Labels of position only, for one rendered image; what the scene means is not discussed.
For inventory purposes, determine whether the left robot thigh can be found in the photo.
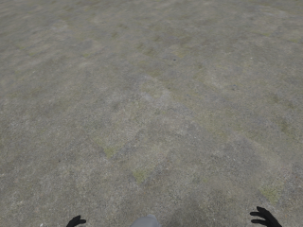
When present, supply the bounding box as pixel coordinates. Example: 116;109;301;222
130;216;162;227

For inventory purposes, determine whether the left robot shin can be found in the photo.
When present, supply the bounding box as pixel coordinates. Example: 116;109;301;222
147;214;156;219

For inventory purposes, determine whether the robot left hand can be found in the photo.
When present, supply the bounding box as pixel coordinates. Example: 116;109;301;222
66;215;86;227

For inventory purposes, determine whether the robot right hand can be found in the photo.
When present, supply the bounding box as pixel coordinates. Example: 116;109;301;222
249;206;282;227

